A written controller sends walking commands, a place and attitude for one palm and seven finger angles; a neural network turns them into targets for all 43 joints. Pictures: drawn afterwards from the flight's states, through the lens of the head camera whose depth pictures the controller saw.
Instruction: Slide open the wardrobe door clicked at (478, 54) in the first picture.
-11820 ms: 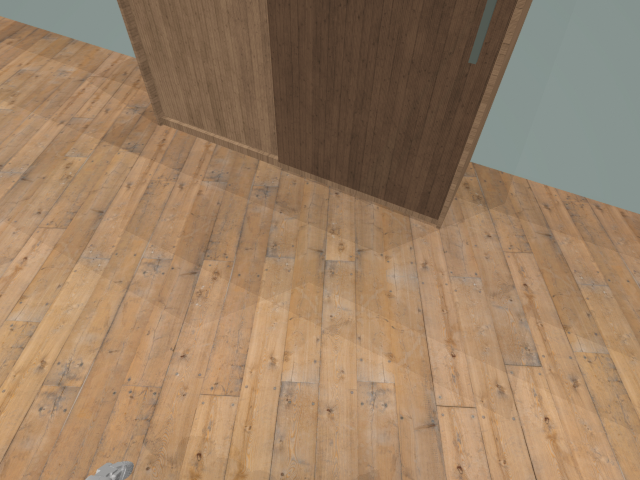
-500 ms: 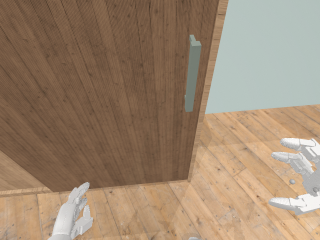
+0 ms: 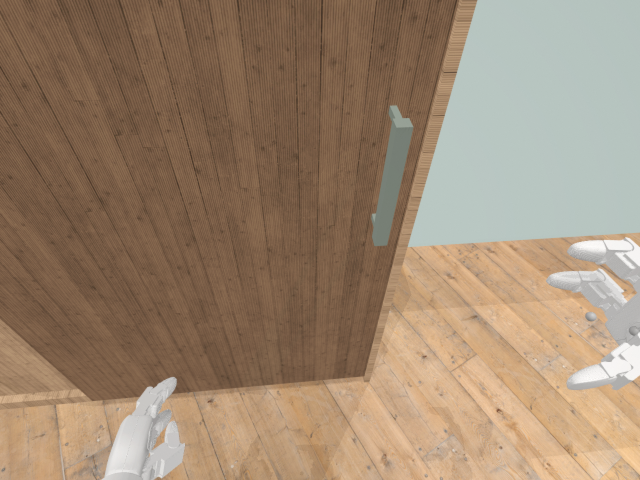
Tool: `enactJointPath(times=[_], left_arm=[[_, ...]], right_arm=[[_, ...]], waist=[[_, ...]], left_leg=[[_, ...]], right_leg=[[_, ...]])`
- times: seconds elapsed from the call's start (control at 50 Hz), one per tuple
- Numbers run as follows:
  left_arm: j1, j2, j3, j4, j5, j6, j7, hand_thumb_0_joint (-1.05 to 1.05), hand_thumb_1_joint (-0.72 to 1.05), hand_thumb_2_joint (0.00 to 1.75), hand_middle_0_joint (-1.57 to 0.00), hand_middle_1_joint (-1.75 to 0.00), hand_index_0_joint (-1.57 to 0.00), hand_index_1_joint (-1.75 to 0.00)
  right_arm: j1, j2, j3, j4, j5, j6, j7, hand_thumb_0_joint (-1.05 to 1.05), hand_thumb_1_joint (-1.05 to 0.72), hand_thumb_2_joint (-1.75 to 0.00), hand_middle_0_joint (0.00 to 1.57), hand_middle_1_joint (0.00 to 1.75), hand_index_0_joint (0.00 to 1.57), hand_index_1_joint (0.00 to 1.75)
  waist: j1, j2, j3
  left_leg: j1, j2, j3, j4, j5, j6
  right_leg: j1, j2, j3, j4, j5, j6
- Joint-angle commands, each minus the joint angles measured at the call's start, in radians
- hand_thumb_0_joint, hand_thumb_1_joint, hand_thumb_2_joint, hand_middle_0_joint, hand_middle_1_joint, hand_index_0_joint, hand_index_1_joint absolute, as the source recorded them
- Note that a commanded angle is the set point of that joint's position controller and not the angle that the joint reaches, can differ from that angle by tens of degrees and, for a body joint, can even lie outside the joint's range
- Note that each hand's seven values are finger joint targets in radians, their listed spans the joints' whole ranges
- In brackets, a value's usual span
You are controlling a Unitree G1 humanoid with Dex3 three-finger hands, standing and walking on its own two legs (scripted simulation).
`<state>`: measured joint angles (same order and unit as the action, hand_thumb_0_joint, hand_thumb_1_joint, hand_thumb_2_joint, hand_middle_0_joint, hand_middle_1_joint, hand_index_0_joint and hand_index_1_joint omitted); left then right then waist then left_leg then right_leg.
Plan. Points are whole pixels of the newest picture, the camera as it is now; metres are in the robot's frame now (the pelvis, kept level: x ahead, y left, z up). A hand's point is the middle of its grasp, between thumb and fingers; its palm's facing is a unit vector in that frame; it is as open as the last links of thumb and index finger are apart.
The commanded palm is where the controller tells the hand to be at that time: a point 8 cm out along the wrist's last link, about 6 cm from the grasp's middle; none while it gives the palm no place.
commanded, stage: raise the hand with hooked fingers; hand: right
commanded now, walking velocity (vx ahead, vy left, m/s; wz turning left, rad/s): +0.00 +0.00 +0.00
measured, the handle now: (386, 181) +0.52 -0.09 +0.10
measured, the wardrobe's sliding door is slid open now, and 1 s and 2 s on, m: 0.00 0.00 0.00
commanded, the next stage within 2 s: move the hooked fingers beside the handle in 0.48 s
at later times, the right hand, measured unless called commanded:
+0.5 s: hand (576, 315) +0.27 -0.26 +0.13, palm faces -0.02 +1.00 -0.03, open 14.0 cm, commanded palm +0.24 -0.31 +0.13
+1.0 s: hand (531, 273) +0.33 -0.23 +0.13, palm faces -0.07 +1.00 +0.00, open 14.0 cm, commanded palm +0.30 -0.28 +0.12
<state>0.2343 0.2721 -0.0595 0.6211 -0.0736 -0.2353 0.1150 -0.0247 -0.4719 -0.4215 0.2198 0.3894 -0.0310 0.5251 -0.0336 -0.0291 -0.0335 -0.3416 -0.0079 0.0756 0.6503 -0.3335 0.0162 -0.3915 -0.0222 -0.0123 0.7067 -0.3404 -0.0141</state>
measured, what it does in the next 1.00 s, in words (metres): stands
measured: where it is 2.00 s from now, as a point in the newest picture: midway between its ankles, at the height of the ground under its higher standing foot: outside the picture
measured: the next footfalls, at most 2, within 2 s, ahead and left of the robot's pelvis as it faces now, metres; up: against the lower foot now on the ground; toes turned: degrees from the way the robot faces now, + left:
none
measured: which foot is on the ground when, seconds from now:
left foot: down 0.00-1.00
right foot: down 0.00-1.00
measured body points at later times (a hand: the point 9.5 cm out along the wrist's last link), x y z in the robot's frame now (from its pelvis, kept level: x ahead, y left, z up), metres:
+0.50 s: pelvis +0.00 +0.01 +0.00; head -0.01 +0.01 +0.45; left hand +0.17 +0.26 -0.07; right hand +0.27 -0.31 +0.13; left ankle +0.01 +0.11 -0.72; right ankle +0.02 -0.11 -0.72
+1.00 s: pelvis +0.00 +0.00 +0.00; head +0.00 -0.01 +0.45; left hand +0.16 +0.24 -0.07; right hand +0.33 -0.29 +0.13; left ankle +0.01 +0.11 -0.72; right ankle +0.02 -0.11 -0.72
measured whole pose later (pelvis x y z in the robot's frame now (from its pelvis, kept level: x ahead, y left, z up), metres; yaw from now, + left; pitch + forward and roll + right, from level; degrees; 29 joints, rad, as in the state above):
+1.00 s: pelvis +0.00 +0.00 +0.00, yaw +1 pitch +2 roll +1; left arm 0.23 0.25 -0.06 0.64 -0.07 -0.22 0.12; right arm -0.23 -0.41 -0.32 0.37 0.30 -0.01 0.42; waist -0.01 -0.01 -0.03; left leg -0.34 0.00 0.05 0.62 -0.31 0.01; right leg -0.38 -0.02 -0.03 0.66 -0.31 -0.02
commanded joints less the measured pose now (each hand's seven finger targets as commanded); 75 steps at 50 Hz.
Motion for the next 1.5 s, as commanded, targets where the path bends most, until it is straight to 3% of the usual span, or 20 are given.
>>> enactJointPath(times=[0.0,0.18,0.32,0.36,0.44,0.56,0.6,0.68,0.7,0.88,0.9,0.96,1.0,1.12,1.26,1.32,1.36,1.38,1.44,1.48], left_arm=[[-0.088,0.139,0.063,-0.154,-0.007,-0.054,0.006,0.0,0.9,0.9,-0.2,-0.3,-0.2,-0.3],[-0.093,0.141,0.075,-0.167,-0.002,-0.06,0.008,0.0,0.9,0.9,-0.2,-0.3,-0.2,-0.3],[-0.093,0.137,0.071,-0.156,-0.006,-0.064,0.015,0.0,0.9,0.9,-0.2,-0.3,-0.2,-0.3],[-0.092,0.144,0.074,-0.15,-0.003,-0.064,0.017,0.0,0.9,0.9,-0.2,-0.3,-0.2,-0.3],[-0.095,0.141,0.07,-0.156,-0.007,-0.064,0.017,0.0,0.9,0.9,-0.2,-0.3,-0.2,-0.3],[-0.096,0.144,0.07,-0.151,-0.006,-0.066,0.018,0.0,0.9,0.9,-0.2,-0.3,-0.2,-0.3],[-0.101,0.133,0.064,-0.151,-0.008,-0.07,0.018,0.0,0.9,0.9,-0.2,-0.3,-0.2,-0.3],[-0.091,0.142,0.066,-0.129,-0.007,-0.07,0.026,0.0,0.9,0.9,-0.2,-0.3,-0.2,-0.3],[-0.096,0.137,0.061,-0.127,-0.008,-0.068,0.026,0.0,0.9,0.9,-0.2,-0.3,-0.2,-0.3],[-0.087,0.135,0.06,-0.128,0.001,-0.052,0.016,0.0,0.9,0.9,-0.2,-0.3,-0.2,-0.3],[-0.089,0.13,0.057,-0.13,0.0,-0.051,0.014,0.0,0.9,0.9,-0.2,-0.3,-0.2,-0.3],[-0.071,0.136,0.065,-0.128,0.002,-0.041,0.009,0.0,0.9,0.9,-0.2,-0.3,-0.2,-0.3],[-0.068,0.128,0.067,-0.136,0.001,-0.038,0.003,0.0,0.9,0.9,-0.2,-0.3,-0.2,-0.3],[-0.043,0.131,0.073,-0.117,-0.001,-0.025,0.0,0.0,0.9,0.9,-0.2,-0.3,-0.2,-0.3],[-0.025,0.133,0.078,-0.097,0.006,-0.003,0.0,0.0,0.9,0.9,-0.2,-0.3,-0.2,-0.3],[-0.016,0.126,0.078,-0.097,0.006,0.002,-0.007,0.0,0.9,0.9,-0.2,-0.3,-0.2,-0.3],[-0.003,0.135,0.082,-0.09,0.008,0.012,-0.01,0.0,0.9,0.9,-0.2,-0.3,-0.2,-0.3],[-0.005,0.133,0.083,-0.095,0.004,0.015,-0.011,0.0,0.9,0.9,-0.2,-0.3,-0.2,-0.3],[-0.001,0.133,0.082,-0.094,0.004,0.03,-0.013,0.0,0.9,0.9,-0.2,-0.3,-0.2,-0.3],[0.0,0.129,0.085,-0.099,0.005,0.032,-0.016,0.0,0.9,0.9,-0.2,-0.3,-0.2,-0.3]], right_arm=[[-0.201,-0.236,-0.089,-0.117,0.025,-0.033,0.002,0.0,0.5,-0.3,0.3,1.2,0.3,1.2],[-0.235,-0.286,-0.136,-0.212,0.019,-0.059,-0.029,0.0,0.5,-0.3,0.3,1.2,0.3,1.2],[-0.231,-0.246,-0.103,-0.195,0.011,-0.056,-0.036,0.0,0.5,-0.3,0.3,1.2,0.3,1.2],[-0.225,-0.261,-0.117,-0.18,0.014,-0.051,-0.032,0.0,0.5,-0.3,0.3,1.2,0.3,1.2],[-0.243,-0.247,-0.099,-0.18,0.014,-0.05,-0.024,0.0,0.5,-0.3,0.3,1.2,0.3,1.2],[-0.252,-0.256,-0.105,-0.177,0.014,-0.051,-0.023,0.0,0.5,-0.3,0.3,1.2,0.3,1.2],[-0.323,-0.189,-0.031,-0.204,0.011,-0.055,-0.026,0.0,0.5,-0.3,0.3,1.2,0.3,1.2],[-0.408,-0.203,-0.016,-0.148,-0.015,-0.052,-0.054,0.0,0.5,-0.3,0.3,1.2,0.3,1.2],[-0.442,-0.172,0.015,-0.146,-0.024,-0.053,-0.062,0.0,0.5,-0.3,0.3,1.2,0.3,1.2],[-0.485,-0.201,-0.007,-0.072,-0.065,-0.048,-0.114,0.0,0.5,-0.3,0.3,1.2,0.3,1.2],[-0.522,-0.161,0.032,-0.076,-0.067,-0.047,-0.114,0.0,0.5,-0.3,0.3,1.2,0.3,1.2],[-0.489,-0.18,0.005,-0.037,-0.071,-0.043,-0.119,0.0,0.5,-0.3,0.3,1.2,0.3,1.2],[-0.51,-0.144,0.038,-0.061,-0.073,-0.044,-0.121,0.0,0.5,-0.3,0.3,1.2,0.3,1.2],[-0.584,-0.107,0.083,-0.037,-0.088,-0.042,-0.152,0.0,0.5,-0.3,0.3,1.2,0.3,1.2],[-0.703,-0.153,0.062,0.003,-0.12,-0.065,-0.188,0.0,0.5,-0.3,0.3,1.2,0.3,1.2],[-0.687,-0.102,0.103,0.039,-0.121,-0.075,-0.187,0.0,0.5,-0.3,0.3,1.2,0.3,1.2],[-0.681,-0.14,0.067,0.078,-0.125,-0.075,-0.192,0.0,0.5,-0.3,0.3,1.2,0.3,1.2],[-0.68,-0.126,0.077,0.098,-0.123,-0.068,-0.191,0.0,0.5,-0.3,0.3,1.2,0.3,1.2],[-0.711,-0.148,0.057,0.136,-0.126,-0.066,-0.194,0.0,0.5,-0.3,0.3,1.2,0.3,1.2],[-0.764,-0.129,0.084,0.1,-0.132,-0.081,-0.198,0.0,0.5,-0.3,0.3,1.2,0.3,1.2]], waist=[[0.005,-0.01,-0.139],[-0.004,-0.023,-0.196],[0.005,-0.044,-0.157],[0.005,-0.015,-0.158],[0.005,-0.02,-0.152],[0.004,-0.018,-0.163],[0.021,-0.048,-0.159],[0.031,-0.021,-0.137],[0.036,-0.04,-0.136],[0.013,-0.035,-0.21],[0.027,-0.029,-0.211],[0.016,-0.019,-0.221],[0.024,-0.038,-0.248],[0.05,-0.012,-0.206],[0.049,-0.031,-0.277],[0.048,-0.04,-0.288],[0.047,0.007,-0.291],[0.051,0.023,-0.281],[0.052,0.02,-0.263],[0.059,0.004,-0.3]], left_leg=[[0.065,0.007,-0.086,-0.115,0.168,0.0],[0.091,0.015,-0.112,-0.107,0.195,-0.007],[0.07,0.009,-0.106,-0.117,0.177,-0.009],[0.083,0.017,-0.126,-0.118,0.183,-0.01],[0.063,0.003,-0.092,-0.117,0.164,-0.007],[0.068,0.004,-0.097,-0.117,0.164,-0.003],[0.041,-0.002,-0.08,-0.118,0.152,-0.003],[0.008,-0.003,-0.074,-0.134,0.076,-0.002],[0.003,-0.006,-0.06,-0.129,0.077,0.001],[0.05,-0.006,-0.044,-0.111,0.142,0.01],[0.042,-0.006,-0.045,-0.112,0.151,0.007],[0.063,-0.009,-0.045,-0.105,0.195,0.011],[0.063,-0.01,-0.045,-0.097,0.233,0.009],[0.022,-0.015,-0.039,-0.104,0.22,0.005],[0.055,-0.011,-0.058,-0.094,0.266,0.009],[0.06,-0.013,-0.054,-0.084,0.31,0.009],[0.077,-0.012,-0.058,-0.082,0.334,0.006],[0.07,-0.009,-0.061,-0.083,0.339,0.002],[0.067,-0.007,-0.068,-0.085,0.33,0.001],[0.075,-0.005,-0.076,-0.079,0.358,0.0]], right_leg=[[0.048,0.014,0.044,-0.119,0.177,0.006],[0.066,0.015,0.031,-0.104,0.198,0.0],[0.072,0.015,0.026,-0.113,0.176,0.001],[0.061,0.012,0.027,-0.1,0.182,0.001],[0.072,0.016,0.032,-0.123,0.166,0.001],[0.08,0.012,0.033,-0.119,0.174,0.001],[0.102,0.013,0.038,-0.133,0.156,0.003],[0.089,0.011,0.047,-0.147,0.098,0.002],[0.101,0.012,0.049,-0.155,0.096,0.003],[0.116,0.007,0.048,-0.169,0.153,0.009],[0.12,0.01,0.045,-0.166,0.155,0.008],[0.114,0.009,0.038,-0.158,0.195,0.008],[0.13,0.008,0.035,-0.154,0.226,0.011],[0.125,0.006,0.035,-0.154,0.209,0.011],[0.132,0.012,0.024,-0.134,0.245,0.005],[0.14,0.013,0.021,-0.13,0.282,0.007],[0.118,0.012,0.017,-0.123,0.288,0.003],[0.106,0.012,0.012,-0.124,0.278,0.0],[0.079,0.015,0.007,-0.123,0.253,0.0],[0.097,0.016,0.003,-0.112,0.276,-0.004]])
